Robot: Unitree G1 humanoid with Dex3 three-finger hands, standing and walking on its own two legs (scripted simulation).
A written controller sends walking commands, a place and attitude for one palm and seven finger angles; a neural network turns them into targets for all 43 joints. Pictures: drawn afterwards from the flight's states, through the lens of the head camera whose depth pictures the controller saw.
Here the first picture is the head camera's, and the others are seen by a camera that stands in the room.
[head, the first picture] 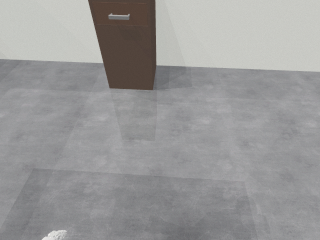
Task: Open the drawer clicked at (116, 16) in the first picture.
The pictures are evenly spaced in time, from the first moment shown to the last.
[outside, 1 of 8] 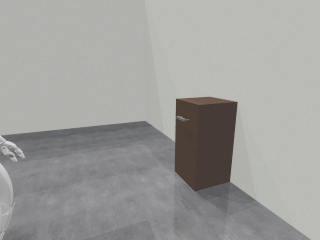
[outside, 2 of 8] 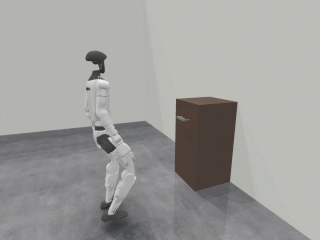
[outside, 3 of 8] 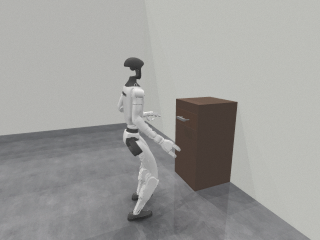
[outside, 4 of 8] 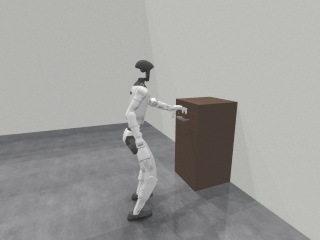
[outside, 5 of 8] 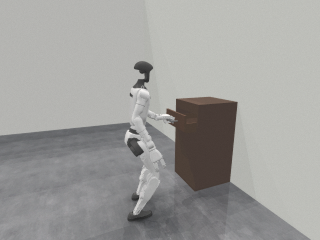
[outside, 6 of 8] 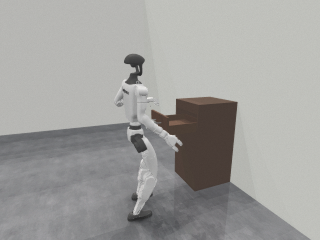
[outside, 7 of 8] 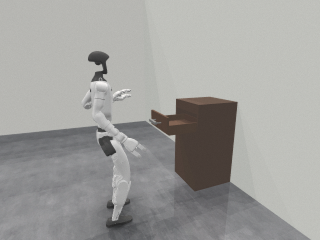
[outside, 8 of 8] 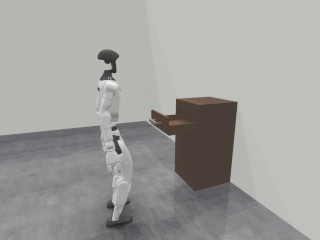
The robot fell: no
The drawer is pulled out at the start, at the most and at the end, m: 0.00 0.30 0.30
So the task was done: yes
